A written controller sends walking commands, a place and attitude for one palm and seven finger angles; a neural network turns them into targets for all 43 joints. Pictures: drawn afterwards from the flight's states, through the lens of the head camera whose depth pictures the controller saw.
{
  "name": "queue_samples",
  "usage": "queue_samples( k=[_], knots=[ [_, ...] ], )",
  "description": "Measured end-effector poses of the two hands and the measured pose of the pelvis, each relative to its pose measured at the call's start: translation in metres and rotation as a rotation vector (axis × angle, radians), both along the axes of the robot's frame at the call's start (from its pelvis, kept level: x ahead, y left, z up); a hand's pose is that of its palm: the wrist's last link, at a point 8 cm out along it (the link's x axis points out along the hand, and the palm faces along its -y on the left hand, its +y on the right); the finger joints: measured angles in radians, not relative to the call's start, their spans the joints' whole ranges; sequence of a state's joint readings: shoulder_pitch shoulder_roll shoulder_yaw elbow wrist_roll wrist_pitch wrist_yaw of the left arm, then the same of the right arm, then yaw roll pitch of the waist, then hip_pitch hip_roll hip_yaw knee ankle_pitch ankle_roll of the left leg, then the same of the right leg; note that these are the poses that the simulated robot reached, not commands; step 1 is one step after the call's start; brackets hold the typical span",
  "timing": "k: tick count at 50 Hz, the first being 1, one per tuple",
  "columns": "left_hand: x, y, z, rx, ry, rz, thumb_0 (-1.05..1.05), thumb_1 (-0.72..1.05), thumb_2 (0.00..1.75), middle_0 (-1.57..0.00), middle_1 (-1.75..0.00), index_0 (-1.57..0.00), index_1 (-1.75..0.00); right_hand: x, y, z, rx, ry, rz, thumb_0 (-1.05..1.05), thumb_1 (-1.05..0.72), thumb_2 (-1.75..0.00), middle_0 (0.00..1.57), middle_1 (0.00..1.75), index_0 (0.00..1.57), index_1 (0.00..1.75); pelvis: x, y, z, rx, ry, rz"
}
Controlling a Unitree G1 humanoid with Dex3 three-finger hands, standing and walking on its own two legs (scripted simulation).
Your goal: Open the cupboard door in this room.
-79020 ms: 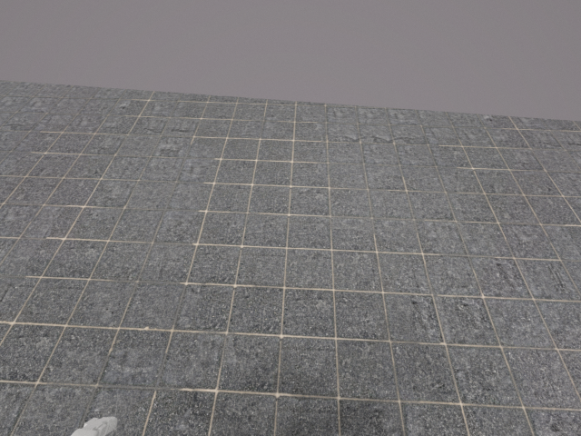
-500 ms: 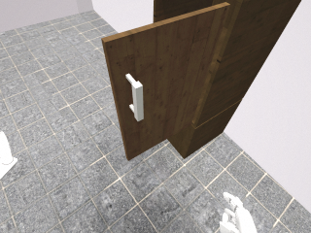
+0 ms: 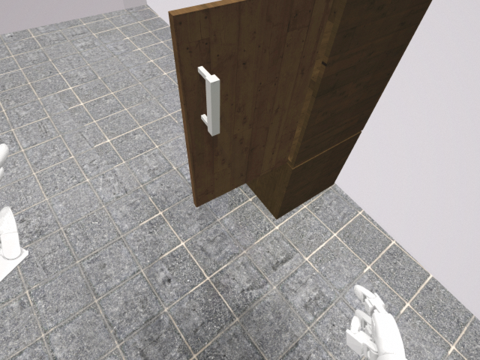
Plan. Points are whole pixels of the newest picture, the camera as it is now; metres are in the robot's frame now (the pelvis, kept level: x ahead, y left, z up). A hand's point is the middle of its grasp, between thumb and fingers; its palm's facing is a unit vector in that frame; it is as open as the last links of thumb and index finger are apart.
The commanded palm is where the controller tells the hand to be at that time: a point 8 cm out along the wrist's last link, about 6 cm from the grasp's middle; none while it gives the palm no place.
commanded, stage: stop stepping back and stand still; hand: left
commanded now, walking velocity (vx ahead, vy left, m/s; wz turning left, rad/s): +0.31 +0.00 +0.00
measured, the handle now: (208, 102) +0.58 +0.10 +0.08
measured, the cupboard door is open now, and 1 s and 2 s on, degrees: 88 88 88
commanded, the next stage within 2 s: let the arm hang, fingers relaxed in 0.56 s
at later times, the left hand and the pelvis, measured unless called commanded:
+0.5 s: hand out of the picture +0.12 +0.26 +0.16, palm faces +0.47 -0.76 -0.46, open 7.4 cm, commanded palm +0.06 +0.30 +0.18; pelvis -0.07 -0.01 -0.01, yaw +2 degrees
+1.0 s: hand out of the picture -0.05 +0.18 -0.17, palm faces +0.14 -0.97 -0.19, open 6.8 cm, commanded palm none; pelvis -0.08 -0.01 +0.00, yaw +5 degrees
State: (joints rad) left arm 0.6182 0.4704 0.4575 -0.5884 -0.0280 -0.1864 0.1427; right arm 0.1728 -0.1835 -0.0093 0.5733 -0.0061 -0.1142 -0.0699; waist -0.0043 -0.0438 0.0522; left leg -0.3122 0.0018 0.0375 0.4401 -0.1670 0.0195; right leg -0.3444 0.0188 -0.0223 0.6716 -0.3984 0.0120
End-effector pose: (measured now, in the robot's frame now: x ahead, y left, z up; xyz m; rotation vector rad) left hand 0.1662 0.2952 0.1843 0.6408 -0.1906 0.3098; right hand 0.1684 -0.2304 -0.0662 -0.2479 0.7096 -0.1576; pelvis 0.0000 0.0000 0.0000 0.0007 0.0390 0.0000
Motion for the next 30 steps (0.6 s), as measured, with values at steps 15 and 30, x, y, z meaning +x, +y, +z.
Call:
queue_samples(
  k=[15,30],
  knots=[
    [-0.073,0.004,-0.014,-0.119,-0.130,0.090,0.02,0.88,0.90,-0.22,-0.30,-0.21,-0.30,-0.098,-0.016,-0.018,-0.038,0.047,-0.023,0.01,-0.90,-0.90,0.20,0.30,0.21,0.30,-0.058,-0.004,-0.010,-0.001,-0.059,0.027],
    [-0.092,0.005,-0.014,-0.100,-0.138,0.086,0.02,0.88,0.90,-0.22,-0.30,-0.21,-0.30,-0.102,-0.014,-0.020,-0.035,0.038,0.014,0.01,-0.90,-0.90,0.20,0.30,0.20,0.30,-0.068,-0.002,-0.012,-0.014,-0.069,0.046]
  ],
)
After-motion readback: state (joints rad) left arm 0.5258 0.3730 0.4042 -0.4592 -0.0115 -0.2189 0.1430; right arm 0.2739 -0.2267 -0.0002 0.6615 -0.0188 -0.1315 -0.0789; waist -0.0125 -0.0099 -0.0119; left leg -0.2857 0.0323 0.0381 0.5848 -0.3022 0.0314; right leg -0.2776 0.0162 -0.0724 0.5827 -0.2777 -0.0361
